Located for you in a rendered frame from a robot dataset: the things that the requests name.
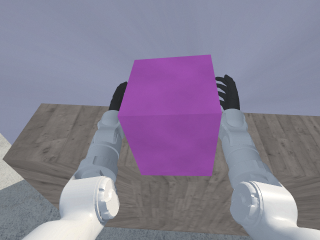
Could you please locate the robot left forearm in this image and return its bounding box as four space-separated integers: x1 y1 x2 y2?
59 110 125 216

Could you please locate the pedestal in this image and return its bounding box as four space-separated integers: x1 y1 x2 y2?
3 103 320 236

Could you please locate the robot right forearm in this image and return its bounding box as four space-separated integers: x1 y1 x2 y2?
218 108 298 219

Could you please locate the right robot hand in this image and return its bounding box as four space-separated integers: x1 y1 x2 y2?
215 74 240 111

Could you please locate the right robot upper arm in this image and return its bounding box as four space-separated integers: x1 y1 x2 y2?
230 180 320 240

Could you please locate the left robot hand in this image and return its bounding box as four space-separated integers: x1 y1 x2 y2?
109 81 128 111

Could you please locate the left robot upper arm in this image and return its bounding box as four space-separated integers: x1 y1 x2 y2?
22 176 120 240

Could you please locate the carton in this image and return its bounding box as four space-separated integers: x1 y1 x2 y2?
117 54 222 176

